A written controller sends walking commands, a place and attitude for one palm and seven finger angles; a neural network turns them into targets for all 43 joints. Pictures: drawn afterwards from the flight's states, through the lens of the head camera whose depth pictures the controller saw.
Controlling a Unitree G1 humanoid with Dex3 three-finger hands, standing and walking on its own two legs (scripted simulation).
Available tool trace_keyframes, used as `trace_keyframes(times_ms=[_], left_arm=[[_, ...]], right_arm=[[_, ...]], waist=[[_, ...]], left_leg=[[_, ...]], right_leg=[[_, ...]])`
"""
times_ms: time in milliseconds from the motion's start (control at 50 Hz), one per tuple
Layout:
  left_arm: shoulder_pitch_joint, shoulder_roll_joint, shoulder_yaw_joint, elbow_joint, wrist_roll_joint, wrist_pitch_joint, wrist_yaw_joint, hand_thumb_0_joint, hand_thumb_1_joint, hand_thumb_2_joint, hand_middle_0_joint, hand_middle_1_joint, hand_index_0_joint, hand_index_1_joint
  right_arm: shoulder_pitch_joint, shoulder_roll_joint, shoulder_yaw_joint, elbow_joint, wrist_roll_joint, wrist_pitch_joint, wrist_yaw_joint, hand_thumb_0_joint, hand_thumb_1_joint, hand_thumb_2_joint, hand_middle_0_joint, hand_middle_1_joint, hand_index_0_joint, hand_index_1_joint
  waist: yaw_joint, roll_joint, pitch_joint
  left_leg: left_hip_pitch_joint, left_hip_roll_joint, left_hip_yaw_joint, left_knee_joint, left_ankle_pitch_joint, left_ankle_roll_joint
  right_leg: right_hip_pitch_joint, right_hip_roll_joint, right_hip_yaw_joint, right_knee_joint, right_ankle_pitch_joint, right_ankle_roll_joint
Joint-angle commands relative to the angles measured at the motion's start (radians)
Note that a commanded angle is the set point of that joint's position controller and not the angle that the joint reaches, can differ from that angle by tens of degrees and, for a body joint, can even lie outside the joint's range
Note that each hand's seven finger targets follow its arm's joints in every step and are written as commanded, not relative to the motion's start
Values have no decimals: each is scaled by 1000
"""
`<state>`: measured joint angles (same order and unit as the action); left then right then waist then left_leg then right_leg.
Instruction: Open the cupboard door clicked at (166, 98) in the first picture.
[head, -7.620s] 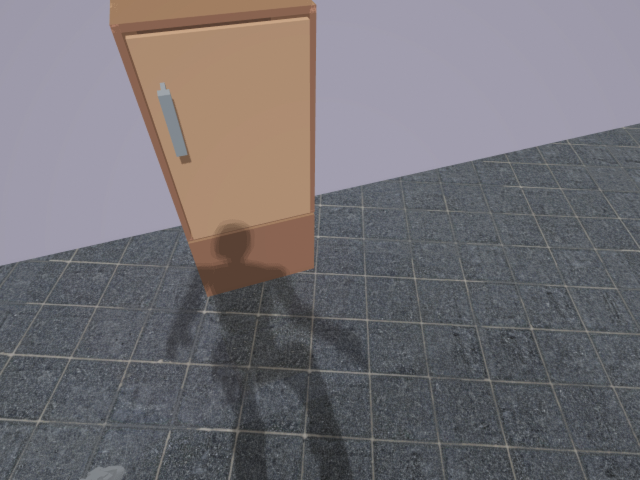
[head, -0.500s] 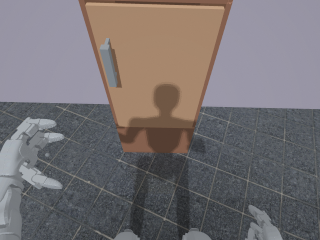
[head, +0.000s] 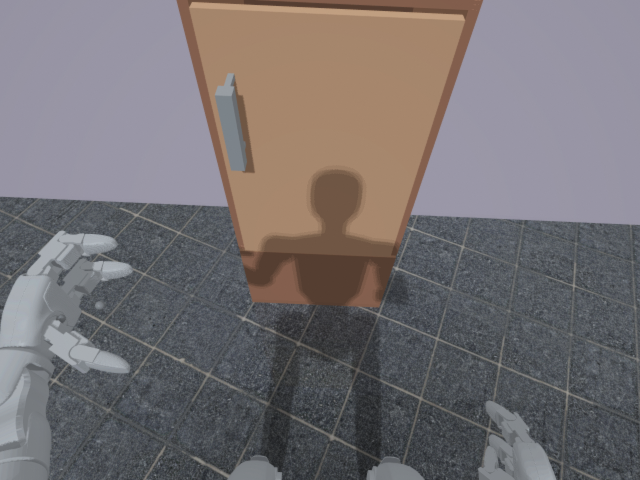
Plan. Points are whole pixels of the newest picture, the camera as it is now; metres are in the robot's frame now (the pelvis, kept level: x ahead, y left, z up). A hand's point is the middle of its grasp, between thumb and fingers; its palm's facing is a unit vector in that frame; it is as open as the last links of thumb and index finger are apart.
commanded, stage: move the hooked fingers beside the handle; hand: left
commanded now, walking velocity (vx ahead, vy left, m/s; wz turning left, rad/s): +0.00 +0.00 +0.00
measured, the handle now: (234, 123) +0.64 +0.18 +0.05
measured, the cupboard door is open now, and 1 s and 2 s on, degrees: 0 0 0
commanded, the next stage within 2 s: none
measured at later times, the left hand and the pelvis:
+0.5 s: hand (140, 237) +0.39 +0.26 +0.06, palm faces +0.02 -1.00 -0.02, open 14.0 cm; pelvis +0.00 +0.00 -0.01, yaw -1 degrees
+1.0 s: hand (166, 187) +0.48 +0.25 +0.05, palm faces +0.01 -1.00 -0.03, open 14.0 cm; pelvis -0.01 +0.00 -0.02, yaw -2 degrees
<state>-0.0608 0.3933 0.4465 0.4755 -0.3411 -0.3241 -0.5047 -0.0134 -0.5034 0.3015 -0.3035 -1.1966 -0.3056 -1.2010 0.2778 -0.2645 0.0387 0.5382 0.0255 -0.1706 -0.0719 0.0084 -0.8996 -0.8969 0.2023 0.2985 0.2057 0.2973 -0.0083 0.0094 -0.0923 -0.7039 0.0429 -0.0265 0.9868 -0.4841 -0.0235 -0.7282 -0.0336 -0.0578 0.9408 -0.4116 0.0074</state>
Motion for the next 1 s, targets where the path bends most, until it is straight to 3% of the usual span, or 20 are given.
trace_keyframes(times_ms=[0, 60, 80, 120, 180, 260, 360, 400, 540, 600, 640, 660, 680, 740, 780, 840, 900, 920, 960, 980], left_arm=[[-381, 271, 61, -130, -12, -56, 1, 0, -500, 300, -300, -1200, -300, -1200], [-471, 266, 24, -131, 9, -57, -1, 0, -500, 300, -300, -1200, -300, -1200], [-472, 304, 55, -123, 15, -59, 4, 0, -500, 300, -300, -1200, -300, -1200], [-467, 275, 32, -99, 22, -52, 10, 0, -500, 300, -300, -1200, -300, -1200], [-457, 309, 70, -4, 27, -31, 25, 0, -500, 300, -300, -1200, -300, -1200], [-508, 347, 95, 14, 44, -39, 46, 0, -500, 300, -300, -1200, -300, -1200], [-641, 310, 42, 42, 59, -70, 52, 0, -500, 300, -300, -1200, -300, -1200], [-638, 335, 68, 66, 65, -78, 54, 0, -500, 300, -300, -1200, -300, -1200], [-797, 403, 85, 227, 105, -93, 62, 0, -500, 300, -300, -1200, -300, -1200], [-863, 445, 106, 249, 118, -117, 59, 0, -500, 300, -300, -1200, -300, -1200], [-913, 433, 84, 301, 128, -121, 59, 0, -500, 300, -300, -1200, -300, -1200], [-924, 430, 84, 330, 126, -120, 57, 0, -500, 300, -300, -1200, -300, -1200], [-948, 473, 102, 367, 138, -118, 58, 0, -500, 300, -300, -1200, -300, -1200], [-988, 514, 113, 407, 159, -112, 59, 0, -500, 300, -300, -1200, -300, -1200], [-1068, 509, 88, 409, 170, -117, 59, 0, -500, 300, -300, -1200, -300, -1200], [-1086, 558, 121, 456, 179, -115, 66, 0, -500, 300, -300, -1200, -300, -1200], [-1162, 546, 81, 501, 198, -105, 67, 0, -500, 300, -300, -1200, -300, -1200], [-1180, 579, 98, 499, 205, -104, 71, 0, -500, 300, -300, -1200, -300, -1200], [-1219, 573, 91, 475, 206, -110, 74, 0, -500, 300, -300, -1200, -300, -1200], [-1225, 619, 126, 476, 208, -111, 77, 0, -500, 300, -300, -1200, -300, -1200]], right_arm=[[5, -159, -59, -98, 6, -47, -27, 0, -900, -900, 200, 300, 200, 300], [17, -158, -58, -92, 3, -48, -31, 0, -900, -900, 200, 300, 200, 300], [24, -161, -62, -85, 2, -45, -29, 0, -900, -900, 200, 300, 200, 300], [25, -156, -60, -89, 2, -41, -24, 0, -900, -900, 200, 300, 200, 300], [38, -162, -59, -89, 1, -21, -17, 0, -900, -900, 200, 300, 200, 300], [56, -166, -63, -94, -3, 2, -6, 0, -900, -900, 200, 300, 200, 300], [85, -166, -70, -74, -3, 26, 1, 0, -900, -900, 200, 300, 200, 300], [100, -168, -75, -66, -5, 36, 2, 0, -900, -900, 200, 300, 200, 300], [129, -178, -75, -33, -6, 75, 1, 0, -900, -900, 200, 300, 200, 300], [147, -180, -76, -23, -13, 89, 2, 0, -900, -900, 200, 300, 200, 300], [152, -177, -73, -12, -13, 98, 6, 0, -900, -900, 200, 300, 200, 300], [162, -179, -73, -13, -14, 103, 6, 0, -900, -900, 200, 300, 200, 300], [165, -186, -72, -7, -14, 110, 5, 0, -900, -900, 200, 300, 200, 300], [178, -191, -70, -10, -15, 125, 7, 0, -900, -900, 200, 300, 200, 300], [187, -188, -66, -3, -18, 134, 9, 0, -900, -900, 200, 300, 200, 300], [204, -196, -65, -1, -21, 145, 10, 0, -900, -900, 200, 300, 200, 300], [219, -197, -60, 10, -24, 156, 13, 0, -900, -900, 200, 300, 200, 300], [225, -204, -60, 14, -28, 159, 12, 0, -900, -900, 200, 300, 200, 300], [238, -204, -61, 12, -32, 165, 14, 0, -900, -900, 200, 300, 200, 300], [247, -209, -62, 18, -35, 170, 15, 0, -900, -900, 200, 300, 200, 300]], waist=[[-40, 63, -210], [-40, 125, -269], [-32, 107, -301], [-27, 121, -321], [-22, 63, -303], [-16, 91, -332], [-53, 92, -334], [-44, 92, -382], [-71, 65, -341], [-70, 103, -418], [-84, 105, -387], [-92, 71, -385], [-92, 66, -383], [-99, 79, -400], [-116, 124, -421], [-118, 108, -441], [-152, 128, -418], [-151, 130, -427], [-159, 168, -479], [-150, 166, -519]], left_leg=[[41, -48, 14, -143, 190, 33], [86, -48, 8, -139, 227, 31], [94, -45, 4, -140, 252, 30], [101, -45, 4, -142, 276, 27], [52, -44, 12, -139, 277, 28], [44, -43, 19, -133, 308, 28], [60, -35, 17, -122, 327, 30], [70, -36, 21, -119, 339, 31], [-5, -34, 26, -105, 268, 39], [14, -34, 25, -84, 313, 41], [1, -31, 23, -79, 302, 40], [-10, -30, 22, -70, 301, 45], [-34, -28, 22, -70, 279, 44], [-52, -29, 23, -62, 270, 48], [-35, -28, 20, -51, 285, 47], [-63, -26, 19, -36, 291, 50], [-64, -22, 10, -27, 279, 52], [-63, -20, 5, -24, 285, 52], [-16, -19, 0, -15, 334, 51], [-7, -16, -3, -12, 351, 49]], right_leg=[[138, 51, 32, -121, 121, -24], [127, 51, 26, -101, 153, -34], [145, 49, 23, -98, 176, -32], [147, 48, 19, -90, 197, -32], [166, 51, 20, -89, 213, -28], [181, 51, 24, -78, 247, -31], [142, 57, 20, -72, 266, -30], [162, 57, 27, -71, 280, -27], [126, 54, 38, -74, 230, -22], [136, 56, 45, -53, 273, -25], [107, 56, 39, -51, 263, -24], [105, 60, 42, -51, 268, -24], [104, 58, 45, -50, 250, -21], [99, 56, 49, -48, 245, -19], [72, 58, 48, -38, 252, -20], [81, 59, 53, -34, 262, -17], [20, 61, 46, -31, 238, -15], [16, 60, 43, -27, 236, -16], [-1, 62, 39, -16, 260, -19], [13, 62, 39, -14, 270, -17]])
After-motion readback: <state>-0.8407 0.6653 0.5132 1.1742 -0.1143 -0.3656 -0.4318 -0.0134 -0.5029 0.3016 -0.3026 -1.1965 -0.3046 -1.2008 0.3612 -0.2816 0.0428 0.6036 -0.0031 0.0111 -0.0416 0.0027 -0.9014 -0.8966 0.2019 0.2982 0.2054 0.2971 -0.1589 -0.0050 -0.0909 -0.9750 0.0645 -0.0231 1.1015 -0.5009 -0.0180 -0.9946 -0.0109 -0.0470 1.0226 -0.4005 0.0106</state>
